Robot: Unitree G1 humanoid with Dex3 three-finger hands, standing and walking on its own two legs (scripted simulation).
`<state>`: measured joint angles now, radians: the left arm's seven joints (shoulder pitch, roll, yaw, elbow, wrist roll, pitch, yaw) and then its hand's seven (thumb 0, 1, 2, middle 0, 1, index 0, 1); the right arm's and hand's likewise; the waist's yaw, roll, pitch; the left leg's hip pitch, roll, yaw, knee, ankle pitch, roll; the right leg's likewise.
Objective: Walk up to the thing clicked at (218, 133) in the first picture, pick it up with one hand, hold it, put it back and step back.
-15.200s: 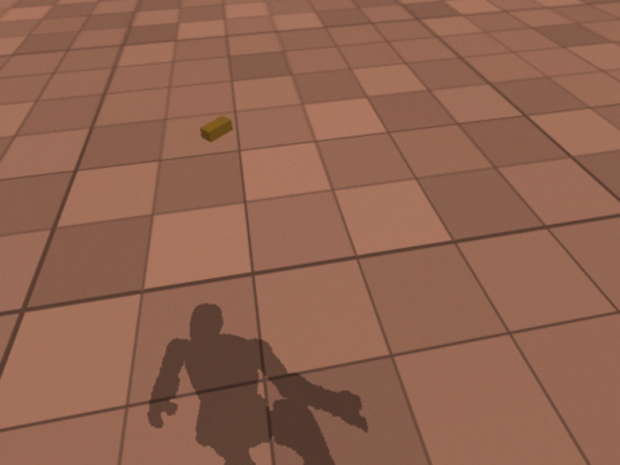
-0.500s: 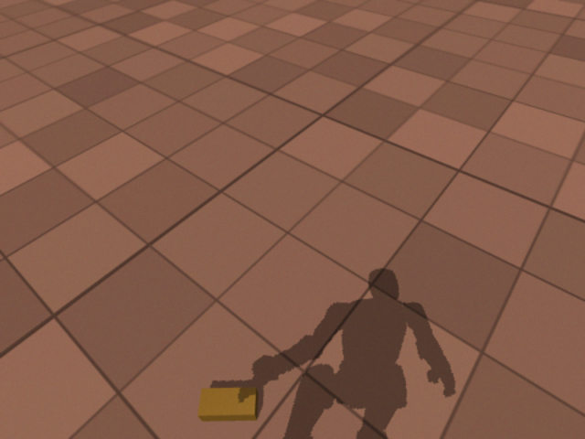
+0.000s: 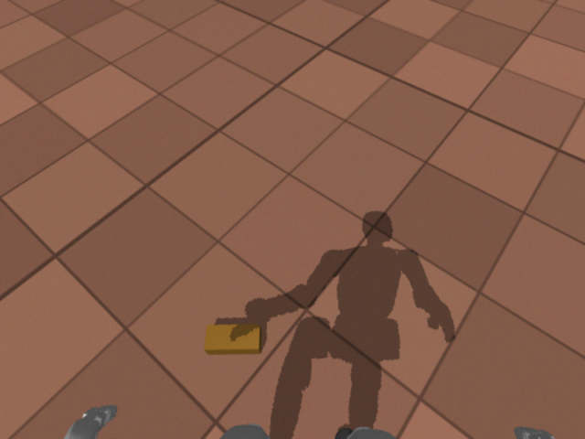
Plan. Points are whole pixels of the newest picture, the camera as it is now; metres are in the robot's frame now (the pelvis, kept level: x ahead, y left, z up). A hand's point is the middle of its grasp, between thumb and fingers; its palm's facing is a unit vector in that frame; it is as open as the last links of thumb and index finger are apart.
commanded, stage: walk up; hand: left
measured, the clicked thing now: (233, 339) +0.43 +0.22 -0.74
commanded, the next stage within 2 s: none
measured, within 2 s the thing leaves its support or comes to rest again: neither
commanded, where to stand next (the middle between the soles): +0.06 -0.03 m, yaw +1 degrees
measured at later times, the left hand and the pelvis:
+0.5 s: hand out of the picture +0.02 +0.30 -0.17, palm faces -0.11 -0.91 -0.39, open 7.4 cm; pelvis -0.10 +0.03 -0.01, yaw -5 degrees
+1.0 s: hand out of the picture -0.12 +0.26 -0.16, palm faces +0.01 -0.94 -0.35, open 7.4 cm; pelvis -0.25 +0.00 -0.02, yaw +1 degrees
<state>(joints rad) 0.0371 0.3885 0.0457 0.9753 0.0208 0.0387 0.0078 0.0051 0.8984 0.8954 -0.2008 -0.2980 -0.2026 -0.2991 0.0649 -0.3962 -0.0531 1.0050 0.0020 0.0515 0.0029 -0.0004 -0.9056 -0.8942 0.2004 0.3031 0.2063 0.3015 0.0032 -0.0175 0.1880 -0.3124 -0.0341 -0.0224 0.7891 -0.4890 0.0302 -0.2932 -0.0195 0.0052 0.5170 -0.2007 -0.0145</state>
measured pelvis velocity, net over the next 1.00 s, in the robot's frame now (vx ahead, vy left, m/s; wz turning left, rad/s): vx -0.25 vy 0.00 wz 0.01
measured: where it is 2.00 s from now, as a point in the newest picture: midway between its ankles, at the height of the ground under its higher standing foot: outside the picture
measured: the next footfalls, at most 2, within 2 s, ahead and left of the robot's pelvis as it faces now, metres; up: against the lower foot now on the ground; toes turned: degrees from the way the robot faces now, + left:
left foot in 0.10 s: -0.02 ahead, +0.14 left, +0.00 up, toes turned -1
right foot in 0.54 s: -0.10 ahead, -0.10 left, +0.00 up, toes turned -1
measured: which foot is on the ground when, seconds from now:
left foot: up 0.00-0.08, down 0.10-0.58, up 0.60-0.92, down 0.94-1.00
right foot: down 0.00-0.10, up 0.12-0.52, down 0.54-0.98, up 1.00-1.00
